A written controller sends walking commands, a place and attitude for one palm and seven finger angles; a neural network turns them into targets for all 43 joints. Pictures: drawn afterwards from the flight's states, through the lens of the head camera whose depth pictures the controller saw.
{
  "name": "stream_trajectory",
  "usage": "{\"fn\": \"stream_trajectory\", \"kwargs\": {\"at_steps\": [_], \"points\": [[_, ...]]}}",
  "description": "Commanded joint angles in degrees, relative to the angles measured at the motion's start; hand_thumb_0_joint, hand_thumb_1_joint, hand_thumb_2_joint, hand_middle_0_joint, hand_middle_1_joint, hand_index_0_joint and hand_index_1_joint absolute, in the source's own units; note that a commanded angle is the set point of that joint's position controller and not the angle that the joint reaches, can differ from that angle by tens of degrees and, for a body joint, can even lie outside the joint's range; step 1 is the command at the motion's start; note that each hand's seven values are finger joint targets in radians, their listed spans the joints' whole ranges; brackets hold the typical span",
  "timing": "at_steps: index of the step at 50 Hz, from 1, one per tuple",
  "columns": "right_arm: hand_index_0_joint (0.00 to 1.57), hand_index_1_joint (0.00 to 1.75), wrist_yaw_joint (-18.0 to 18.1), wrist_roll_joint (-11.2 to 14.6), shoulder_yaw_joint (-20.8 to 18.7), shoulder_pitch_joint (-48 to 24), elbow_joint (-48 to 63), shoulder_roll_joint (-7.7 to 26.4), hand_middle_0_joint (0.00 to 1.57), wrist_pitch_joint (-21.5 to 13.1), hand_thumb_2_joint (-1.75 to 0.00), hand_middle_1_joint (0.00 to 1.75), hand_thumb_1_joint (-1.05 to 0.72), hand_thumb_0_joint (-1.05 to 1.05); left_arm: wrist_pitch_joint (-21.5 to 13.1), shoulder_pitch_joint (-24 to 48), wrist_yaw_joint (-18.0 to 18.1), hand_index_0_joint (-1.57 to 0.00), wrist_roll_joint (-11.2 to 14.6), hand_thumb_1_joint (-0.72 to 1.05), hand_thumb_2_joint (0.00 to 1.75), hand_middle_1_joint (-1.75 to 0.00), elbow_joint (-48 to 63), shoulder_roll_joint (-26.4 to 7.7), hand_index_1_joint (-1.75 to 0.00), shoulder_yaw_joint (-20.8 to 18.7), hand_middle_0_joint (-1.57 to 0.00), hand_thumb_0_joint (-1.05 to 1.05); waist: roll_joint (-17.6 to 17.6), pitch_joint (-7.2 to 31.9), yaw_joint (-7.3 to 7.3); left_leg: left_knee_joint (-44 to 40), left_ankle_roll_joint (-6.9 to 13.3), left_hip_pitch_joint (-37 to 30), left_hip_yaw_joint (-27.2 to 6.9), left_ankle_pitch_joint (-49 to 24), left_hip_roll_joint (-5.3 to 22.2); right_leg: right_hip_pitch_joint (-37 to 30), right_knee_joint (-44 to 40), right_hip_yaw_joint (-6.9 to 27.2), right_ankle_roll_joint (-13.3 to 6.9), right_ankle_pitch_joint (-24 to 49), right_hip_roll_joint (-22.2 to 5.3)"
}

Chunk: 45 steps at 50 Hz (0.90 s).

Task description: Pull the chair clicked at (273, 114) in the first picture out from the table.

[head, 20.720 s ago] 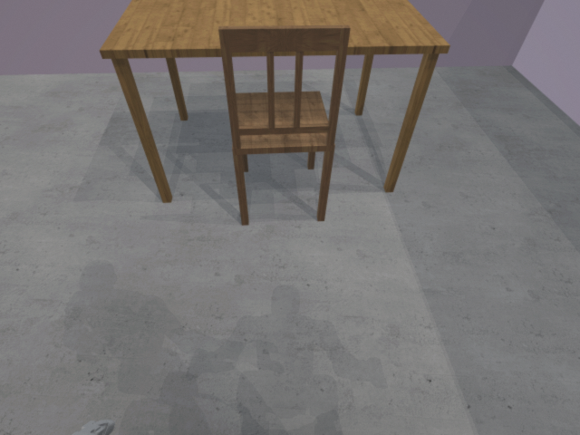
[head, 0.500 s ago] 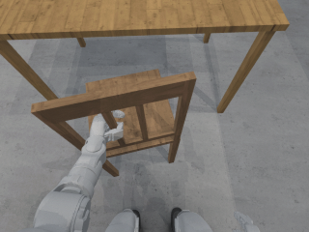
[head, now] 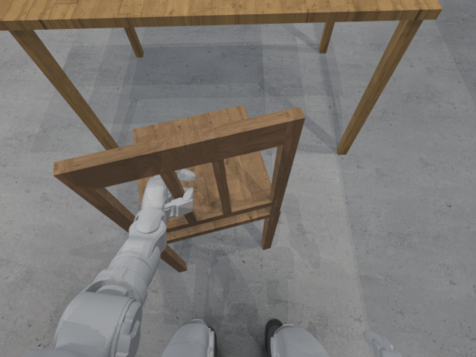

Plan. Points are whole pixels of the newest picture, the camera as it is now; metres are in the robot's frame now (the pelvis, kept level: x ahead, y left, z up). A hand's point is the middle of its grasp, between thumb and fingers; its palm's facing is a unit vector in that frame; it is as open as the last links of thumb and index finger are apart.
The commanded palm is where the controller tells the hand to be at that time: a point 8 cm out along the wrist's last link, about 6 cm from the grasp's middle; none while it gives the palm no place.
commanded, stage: step backward, pulling the chair out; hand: left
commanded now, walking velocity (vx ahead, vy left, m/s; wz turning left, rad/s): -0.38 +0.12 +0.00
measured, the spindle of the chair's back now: (181, 198) +0.40 +0.13 -0.11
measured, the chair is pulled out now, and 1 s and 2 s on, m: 0.34 0.58 0.66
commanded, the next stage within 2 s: stop walking, hand still on the chair in 0.84 s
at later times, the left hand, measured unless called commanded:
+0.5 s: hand (176, 264) +0.26 +0.12 -0.07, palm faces -0.02 -0.98 -0.17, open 5.3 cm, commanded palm +0.26 +0.17 -0.06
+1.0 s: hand (160, 350) +0.13 +0.13 -0.06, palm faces -0.09 -0.98 -0.18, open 5.3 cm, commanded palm +0.12 +0.18 -0.04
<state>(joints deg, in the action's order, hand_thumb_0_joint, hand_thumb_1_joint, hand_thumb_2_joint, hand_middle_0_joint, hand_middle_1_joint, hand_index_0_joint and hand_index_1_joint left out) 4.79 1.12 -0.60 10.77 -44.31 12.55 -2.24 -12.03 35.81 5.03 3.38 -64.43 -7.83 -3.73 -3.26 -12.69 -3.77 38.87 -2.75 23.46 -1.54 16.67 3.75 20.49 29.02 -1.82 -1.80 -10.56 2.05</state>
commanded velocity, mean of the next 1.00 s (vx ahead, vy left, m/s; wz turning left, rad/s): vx -0.30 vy -0.07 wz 0.01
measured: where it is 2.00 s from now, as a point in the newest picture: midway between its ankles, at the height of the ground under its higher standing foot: outside the picture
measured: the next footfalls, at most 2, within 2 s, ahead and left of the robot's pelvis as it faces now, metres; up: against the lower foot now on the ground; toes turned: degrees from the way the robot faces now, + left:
left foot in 0.20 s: -0.03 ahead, +0.17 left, +0.00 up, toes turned +1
right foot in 0.40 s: -0.05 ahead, -0.09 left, +0.00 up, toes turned -2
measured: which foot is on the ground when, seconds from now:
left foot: up 0.00-0.18, down 0.20-0.46, up 0.48-0.72, down 0.74-1.00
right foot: down 0.00-0.24, up 0.26-0.38, down 0.40-0.76, up 0.78-0.92, down 0.94-1.00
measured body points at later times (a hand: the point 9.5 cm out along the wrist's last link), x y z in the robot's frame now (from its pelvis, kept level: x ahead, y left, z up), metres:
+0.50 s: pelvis -0.12 +0.01 +0.00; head -0.01 -0.02 +0.43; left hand +0.26 +0.17 -0.05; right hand -0.05 -0.23 -0.15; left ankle -0.08 +0.16 -0.72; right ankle -0.09 -0.09 -0.73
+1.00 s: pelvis -0.24 +0.03 +0.00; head -0.15 +0.01 +0.44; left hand +0.13 +0.18 -0.04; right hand -0.17 -0.20 -0.15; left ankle -0.23 +0.18 -0.73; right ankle -0.22 -0.08 -0.73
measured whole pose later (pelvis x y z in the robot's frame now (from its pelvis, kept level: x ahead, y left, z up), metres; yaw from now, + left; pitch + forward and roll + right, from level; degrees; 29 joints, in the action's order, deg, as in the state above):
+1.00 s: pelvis -0.24 +0.03 +0.00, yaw -2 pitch +1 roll -2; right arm 3.6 1.0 0.6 13.8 -42.3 11.8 -0.8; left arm -9.8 32.1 3.8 2.7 -61.2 -7.8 -1.1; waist -4.4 -11.2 -2.9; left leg 33.5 -2.9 17.4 0.9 15.7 6.0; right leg 15.6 27.3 -2.3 -0.8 -12.5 1.9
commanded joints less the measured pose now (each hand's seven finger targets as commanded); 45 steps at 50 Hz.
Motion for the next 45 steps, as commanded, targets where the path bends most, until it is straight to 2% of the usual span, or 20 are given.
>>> {"fn": "stream_trajectory", "kwargs": {"at_steps": [1,8,10,12,14,16,18,20,21,22,23,24,26,32,34,36,39,40,42,45], "points": [[0.20,0.30,2.0,0.7,-2.2,2.1,4.3,8.1,0.20,-3.1,-0.90,0.30,-0.90,0.00,-2.3,17.6,0.0,-0.50,-2.4,0.90,0.90,-1.45,10.7,-12.1,-1.45,-0.1,-0.50,0.00,5.8,34.6,2.51,14.0,-0.6,1.5,-5.4,13.3,-1.3,-20.1,-2.0,14.1,-7.3,47.6,-23.3],[0.20,0.30,3.7,0.8,-1.8,3.8,4.3,9.4,0.20,-1.8,-0.90,0.30,-0.90,0.00,0.2,14.5,0.6,-0.50,-1.1,0.90,0.90,-1.45,14.0,-10.4,-1.45,1.2,-0.50,0.00,10.5,37.5,0.90,-10.2,-0.1,-9.8,0.2,-3.2,-0.2,-19.5,-0.4,7.0,-1.5,38.2,-16.3],[0.20,0.30,3.7,1.0,-2.9,4.1,5.7,11.3,0.20,-1.1,-0.90,0.30,-0.90,0.00,0.1,14.2,0.4,-0.50,-0.6,0.90,0.90,-1.45,15.3,-8.1,-1.45,3.1,-0.50,0.00,2.7,36.0,0.82,-16.0,3.0,-15.9,-3.4,-25.6,6.8,-12.5,2.1,2.8,2.8,22.7,-8.6],[0.20,0.30,2.6,-0.6,-2.6,2.2,7.9,9.4,0.20,-0.4,-0.90,0.30,-0.90,0.00,-1.2,19.0,-0.5,-0.50,-1.4,0.90,0.90,-1.45,19.6,-5.2,-1.45,4.8,-0.50,0.00,-12.7,33.5,0.79,-16.6,6.7,-12.8,-7.6,-31.5,12.7,-8.0,12.7,1.1,3.4,2.1,-5.0],[0.20,0.30,1.7,-1.5,-2.6,2.7,7.3,8.3,0.20,-0.4,-0.90,0.30,-0.90,0.00,-1.9,20.5,-0.3,-0.50,-2.0,0.90,0.90,-1.45,19.2,-6.1,-1.45,3.2,-0.50,0.00,-13.3,30.6,1.08,-15.2,10.3,-16.7,-11.3,-40.9,16.5,-0.6,18.6,2.2,2.3,-16.0,-3.5],[0.20,0.30,0.4,-1.3,-3.2,6.1,5.4,8.8,0.20,-0.9,-0.90,0.30,-0.90,0.00,-2.9,20.6,-0.2,-0.50,-2.5,0.90,0.90,-1.45,16.3,-4.9,-1.45,3.8,-0.50,0.00,-8.5,31.8,0.04,-7.5,9.6,-29.6,-10.4,-59.5,15.7,2.1,9.1,3.1,1.5,-10.9,-3.4],[0.20,0.30,-0.3,-0.9,-3.4,7.2,4.1,9.1,0.20,-1.6,-0.90,0.30,-0.90,0.00,-4.0,21.7,-0.3,-0.50,-3.3,0.90,0.90,-1.45,14.1,-6.0,-1.45,3.4,-0.50,0.00,-9.0,33.1,-0.59,-4.4,7.4,-33.3,-8.2,-61.1,13.6,-0.4,0.4,2.6,1.6,-3.0,-3.3],[0.20,0.30,-0.4,-0.7,-3.0,7.1,3.0,9.1,0.20,-1.9,-0.90,0.30,-0.90,0.00,-4.8,20.4,-0.6,-0.50,-4.0,0.90,0.90,-1.45,11.4,-7.5,-1.45,2.6,-0.50,0.00,-7.5,31.9,-0.32,-2.4,5.7,-26.4,-5.6,-54.0,11.3,-6.2,-3.7,3.4,1.3,11.3,-4.7],[0.20,0.30,-0.1,-0.5,-2.9,6.9,3.0,9.1,0.20,-2.0,-0.90,0.30,-0.90,0.00,-5.4,21.0,-0.6,-0.50,-4.0,0.90,0.90,-1.45,12.5,-9.7,-1.45,1.7,-0.50,0.00,-5.1,33.6,-0.42,-1.1,3.8,-21.9,-2.4,-45.4,8.9,-11.6,-5.0,5.1,1.1,27.5,-7.3],[0.20,0.30,0.9,0.6,-3.7,7.0,2.9,8.9,0.20,-2.2,-0.90,0.30,-0.90,0.00,-5.5,20.6,-0.1,-0.50,-3.0,0.90,0.90,-1.45,11.8,-13.2,-1.45,-0.6,-0.50,0.00,6.0,36.5,-0.38,2.2,1.0,-12.9,1.1,-23.6,4.6,-21.0,-3.9,9.0,-0.2,44.1,-11.9],[0.20,0.30,1.6,1.1,-3.7,4.5,4.2,8.8,0.20,-2.6,-0.90,0.30,-0.90,0.00,-4.9,19.2,0.0,-0.50,-2.7,0.90,0.90,-1.45,11.0,-14.7,-1.45,-1.6,-0.50,0.00,11.5,36.3,0.71,7.8,-0.3,-3.7,1.0,3.0,0.1,-24.8,-2.8,13.1,-2.4,56.3,-17.9],[0.20,0.30,1.7,1.4,-3.3,2.5,4.9,9.2,0.20,-3.2,-0.90,0.30,-0.90,0.00,-3.5,16.1,0.0,-0.50,-2.2,0.90,0.90,-1.45,9.2,-16.2,-1.45,-2.5,-0.50,0.00,10.1,35.1,2.76,13.1,-0.2,0.7,-2.5,12.1,-1.5,-23.2,-2.2,14.4,-4.5,55.3,-21.8],[0.20,0.30,1.8,0.5,-2.0,1.2,4.4,7.9,0.20,-3.6,-0.90,0.30,-0.90,0.00,-2.1,15.9,0.3,-0.50,-2.6,0.90,0.90,-1.45,10.6,-14.3,-1.45,-1.9,-0.50,0.00,5.2,34.6,2.91,16.5,-0.8,2.2,-5.1,13.5,-1.8,-21.3,-1.5,14.5,-7.7,48.9,-23.5],[0.20,0.30,3.0,0.8,-1.2,3.1,4.7,8.5,0.20,-2.2,-0.90,0.30,-0.90,0.00,0.5,12.9,0.8,-0.50,-1.4,0.90,0.90,-1.45,12.2,-11.9,-1.45,-0.7,-0.50,0.00,11.9,36.3,2.44,0.9,-1.1,-3.4,-1.0,10.4,-3.2,-23.2,-2.2,10.5,-5.2,44.8,-20.2],[0.20,0.30,3.4,1.1,-1.4,4.3,4.8,9.1,0.20,-1.4,-0.90,0.30,-0.90,0.00,1.1,11.1,0.7,-0.50,-1.0,0.90,0.90,-1.45,12.0,-10.4,-1.45,0.9,-0.50,0.00,11.3,35.7,1.63,-9.0,-0.7,-9.0,0.9,2.3,-1.9,-20.7,-2.3,8.6,-3.5,38.2,-17.8],[0.20,0.30,3.7,1.1,-2.1,5.2,5.9,10.5,0.20,-0.6,-0.90,0.30,-0.90,0.00,0.9,12.9,0.2,-0.50,-0.4,0.90,0.90,-1.45,15.1,-8.0,-1.45,3.5,-0.50,0.00,5.8,37.0,0.95,-19.8,1.3,-17.4,0.7,-18.4,4.2,-16.0,1.8,3.9,1.2,26.6,-11.9],[0.20,0.30,2.1,-1.2,-2.4,2.7,8.9,9.4,0.20,0.4,-0.90,0.30,-0.90,0.00,-0.2,18.8,-1.2,-0.50,-1.1,0.90,0.90,-1.45,20.7,-4.1,-1.45,5.7,-0.50,0.00,-17.6,32.3,1.12,-18.2,9.0,-18.7,-9.9,-37.2,15.9,-2.7,16.8,0.9,3.1,-9.5,-4.3],[0.20,0.30,1.4,-1.5,-2.2,3.0,8.4,8.5,0.20,0.3,-0.90,0.30,-0.90,0.00,-0.3,19.0,-0.9,-0.50,-1.7,0.90,0.90,-1.45,19.4,-3.6,-1.45,5.2,-0.50,0.00,-16.6,29.1,1.25,-16.8,11.2,-19.8,-11.5,-42.9,17.5,1.6,21.7,1.9,2.3,-17.4,-3.3],[0.20,0.30,0.1,-1.0,-3.0,6.4,6.7,9.6,0.20,0.2,-0.90,0.30,-0.90,0.00,-0.7,18.8,-1.0,-0.50,-2.0,0.90,0.90,-1.45,15.5,-4.0,-1.45,4.6,-0.50,0.00,-8.5,28.7,1.20,-8.9,9.9,-33.1,-9.5,-60.8,16.5,6.0,12.6,2.8,1.2,-13.6,-3.5],[0.20,0.30,-0.6,-0.4,-2.8,8.4,5.0,10.1,0.20,-0.6,-0.90,0.30,-0.90,0.00,-1.8,20.5,-1.5,-0.50,-2.8,0.90,0.90,-1.45,11.8,-6.0,-1.45,4.3,-0.50,0.00,-7.5,29.8,0.32,-4.0,6.4,-34.2,-6.6,-58.9,13.1,-1.5,-4.1,1.6,1.3,-1.1,-3.3]]}}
